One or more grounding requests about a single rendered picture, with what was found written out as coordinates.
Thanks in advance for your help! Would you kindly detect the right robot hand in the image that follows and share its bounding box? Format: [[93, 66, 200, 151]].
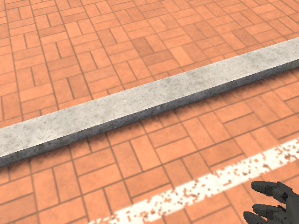
[[243, 181, 299, 224]]

